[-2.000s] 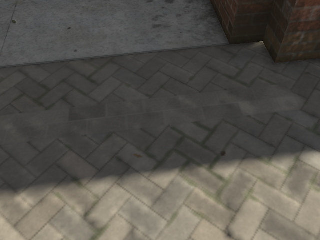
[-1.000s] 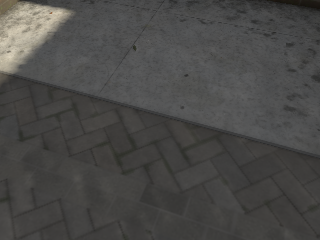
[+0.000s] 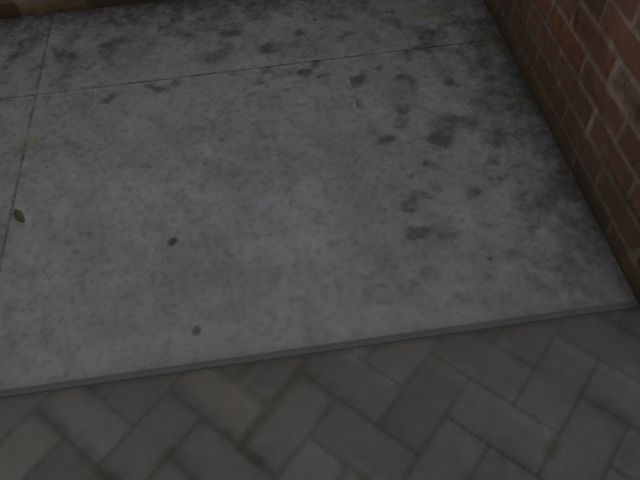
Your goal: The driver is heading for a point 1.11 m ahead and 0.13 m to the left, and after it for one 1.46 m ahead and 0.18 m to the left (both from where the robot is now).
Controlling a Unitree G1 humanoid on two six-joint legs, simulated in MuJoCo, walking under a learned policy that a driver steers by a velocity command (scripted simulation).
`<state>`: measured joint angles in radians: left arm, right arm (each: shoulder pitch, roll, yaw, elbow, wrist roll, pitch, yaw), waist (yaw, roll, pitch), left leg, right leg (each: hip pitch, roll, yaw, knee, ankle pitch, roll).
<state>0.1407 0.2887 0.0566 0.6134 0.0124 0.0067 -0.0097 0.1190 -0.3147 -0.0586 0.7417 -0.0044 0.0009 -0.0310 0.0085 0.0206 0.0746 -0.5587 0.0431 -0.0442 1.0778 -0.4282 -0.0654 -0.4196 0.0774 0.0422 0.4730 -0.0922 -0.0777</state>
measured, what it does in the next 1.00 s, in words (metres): walks ahead: left foot, then right foot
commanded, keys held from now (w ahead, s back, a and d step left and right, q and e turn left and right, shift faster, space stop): no key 0.14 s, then w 0.86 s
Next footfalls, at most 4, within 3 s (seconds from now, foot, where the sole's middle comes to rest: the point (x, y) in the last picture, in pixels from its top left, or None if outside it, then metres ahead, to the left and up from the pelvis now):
0.20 left None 0.08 0.16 -0.77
0.56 right None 0.19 -0.11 -0.77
1.02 left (300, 415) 0.54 0.11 -0.77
1.58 right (411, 296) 0.83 -0.14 -0.77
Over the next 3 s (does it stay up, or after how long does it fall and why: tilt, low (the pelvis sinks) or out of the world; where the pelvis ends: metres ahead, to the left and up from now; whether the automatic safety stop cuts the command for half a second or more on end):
stays up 1.39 0.12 0.01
